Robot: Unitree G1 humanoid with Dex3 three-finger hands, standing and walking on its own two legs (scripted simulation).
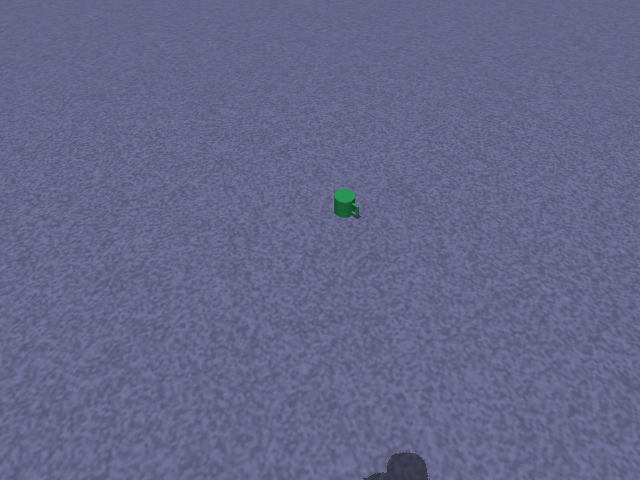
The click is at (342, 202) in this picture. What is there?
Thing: mug
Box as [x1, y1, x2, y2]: [334, 189, 358, 217]
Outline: 338,190 335,193 334,199 335,213 342,217 349,216 353,213 357,215 358,206 354,203 354,193 348,189
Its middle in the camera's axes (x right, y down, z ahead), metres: +0.12 -0.18 +1.76
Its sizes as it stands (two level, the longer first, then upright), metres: 0.127 0.093 0.093
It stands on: the floor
